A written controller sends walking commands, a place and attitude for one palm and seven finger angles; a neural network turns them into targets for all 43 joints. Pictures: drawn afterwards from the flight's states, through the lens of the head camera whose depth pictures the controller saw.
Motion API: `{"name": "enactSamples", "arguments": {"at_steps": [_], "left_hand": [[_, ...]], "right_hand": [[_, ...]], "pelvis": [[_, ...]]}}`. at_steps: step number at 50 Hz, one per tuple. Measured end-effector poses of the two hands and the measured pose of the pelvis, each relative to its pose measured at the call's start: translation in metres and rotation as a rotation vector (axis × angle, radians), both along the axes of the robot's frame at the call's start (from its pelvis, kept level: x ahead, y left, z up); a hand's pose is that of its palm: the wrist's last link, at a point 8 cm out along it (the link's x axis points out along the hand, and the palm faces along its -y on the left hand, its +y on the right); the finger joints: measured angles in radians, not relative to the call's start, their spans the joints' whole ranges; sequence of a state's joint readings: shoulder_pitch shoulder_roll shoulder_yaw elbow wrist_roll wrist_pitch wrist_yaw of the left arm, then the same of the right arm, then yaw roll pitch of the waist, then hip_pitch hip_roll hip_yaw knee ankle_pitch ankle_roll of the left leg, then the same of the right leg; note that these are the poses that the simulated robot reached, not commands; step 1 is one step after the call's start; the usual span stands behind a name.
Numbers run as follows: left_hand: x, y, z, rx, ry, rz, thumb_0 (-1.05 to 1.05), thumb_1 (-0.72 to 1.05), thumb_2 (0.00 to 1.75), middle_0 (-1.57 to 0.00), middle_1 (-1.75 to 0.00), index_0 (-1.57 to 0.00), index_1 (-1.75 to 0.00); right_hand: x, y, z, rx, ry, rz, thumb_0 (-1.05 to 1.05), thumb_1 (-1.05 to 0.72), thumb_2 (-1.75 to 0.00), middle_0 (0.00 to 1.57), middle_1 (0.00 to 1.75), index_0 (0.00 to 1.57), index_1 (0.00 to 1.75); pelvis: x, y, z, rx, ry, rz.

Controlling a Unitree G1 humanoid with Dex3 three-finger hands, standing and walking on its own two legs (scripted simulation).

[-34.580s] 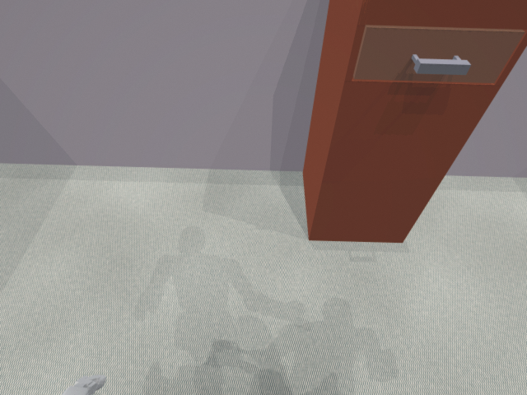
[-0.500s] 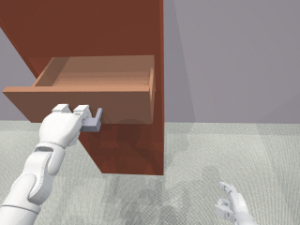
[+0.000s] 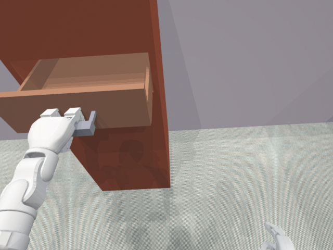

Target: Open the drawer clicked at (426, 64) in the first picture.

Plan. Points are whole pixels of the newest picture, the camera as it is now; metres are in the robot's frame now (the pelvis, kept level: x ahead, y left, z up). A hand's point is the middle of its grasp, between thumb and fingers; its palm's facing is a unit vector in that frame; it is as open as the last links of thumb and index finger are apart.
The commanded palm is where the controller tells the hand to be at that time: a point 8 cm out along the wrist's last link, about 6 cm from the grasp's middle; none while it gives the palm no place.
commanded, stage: pull the drawer open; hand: left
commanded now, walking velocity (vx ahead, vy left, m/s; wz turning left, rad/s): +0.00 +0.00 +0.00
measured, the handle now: (70, 122) +0.38 +0.28 +0.11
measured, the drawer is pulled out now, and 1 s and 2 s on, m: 0.15 0.20 0.24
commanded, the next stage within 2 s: none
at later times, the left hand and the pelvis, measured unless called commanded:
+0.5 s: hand (59, 161) +0.28 +0.28 +0.08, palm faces +0.05 -0.07 -1.00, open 5.9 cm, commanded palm +0.26 +0.29 +0.14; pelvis +0.04 +0.02 +0.00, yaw -2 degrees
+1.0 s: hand (58, 162) +0.28 +0.28 +0.08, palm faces +0.02 -0.04 -1.00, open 5.9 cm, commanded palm +0.25 +0.28 +0.14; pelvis +0.03 +0.01 +0.00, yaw +2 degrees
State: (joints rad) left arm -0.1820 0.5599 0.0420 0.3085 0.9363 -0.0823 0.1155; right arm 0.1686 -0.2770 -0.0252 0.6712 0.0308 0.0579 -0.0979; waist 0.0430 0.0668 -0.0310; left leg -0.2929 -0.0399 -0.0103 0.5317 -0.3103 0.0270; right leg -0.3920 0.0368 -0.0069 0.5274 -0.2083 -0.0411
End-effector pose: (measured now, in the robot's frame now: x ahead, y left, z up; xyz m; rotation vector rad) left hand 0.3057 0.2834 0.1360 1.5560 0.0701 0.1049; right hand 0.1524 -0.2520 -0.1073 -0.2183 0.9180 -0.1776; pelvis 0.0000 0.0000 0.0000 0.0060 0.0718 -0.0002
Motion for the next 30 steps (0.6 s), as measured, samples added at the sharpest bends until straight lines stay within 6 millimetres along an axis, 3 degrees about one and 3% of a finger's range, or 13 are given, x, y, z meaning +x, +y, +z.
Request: {"name": "enactSamples", "arguments": {"at_steps": [7,14,26,30], "left_hand": [[0.0,0.0,0.0,-0.001,0.001,0.002,0.01,0.67,0.81,-0.35,-1.33,-0.38,-1.35],[-0.005,-0.001,0.0,-0.02,0.0,0.007,0.03,0.68,0.78,-0.32,-1.34,-0.38,-1.35],[-0.053,-0.005,0.0,-0.062,-0.023,-0.008,0.03,0.7,0.74,-0.29,-1.35,-0.39,-1.34],[-0.056,-0.004,-0.001,-0.046,-0.044,-0.014,0.02,0.68,0.76,-0.31,-1.35,-0.39,-1.34]], "right_hand": [[0.002,0.007,-0.001,0.018,-0.016,0.005,0.01,-0.91,-0.9,0.2,0.3,0.2,0.3],[0.017,0.014,0.005,0.046,-0.071,-0.003,0.01,-0.9,-0.9,0.2,0.3,0.2,0.3],[0.072,0.032,0.02,0.05,-0.113,0.074,0.01,-0.9,-0.9,0.2,0.3,0.2,0.3],[0.095,0.048,0.017,0.04,-0.1,0.145,0.01,-0.91,-0.9,0.2,0.3,0.2,0.3]], "pelvis": [[-0.002,-0.001,-0.001,0.002,0.001,-0.001],[0.007,0.003,-0.001,0.002,0.002,-0.024],[0.04,0.02,-0.001,-0.023,0.019,-0.023],[0.043,0.024,-0.001,-0.029,0.02,0.008]]}}
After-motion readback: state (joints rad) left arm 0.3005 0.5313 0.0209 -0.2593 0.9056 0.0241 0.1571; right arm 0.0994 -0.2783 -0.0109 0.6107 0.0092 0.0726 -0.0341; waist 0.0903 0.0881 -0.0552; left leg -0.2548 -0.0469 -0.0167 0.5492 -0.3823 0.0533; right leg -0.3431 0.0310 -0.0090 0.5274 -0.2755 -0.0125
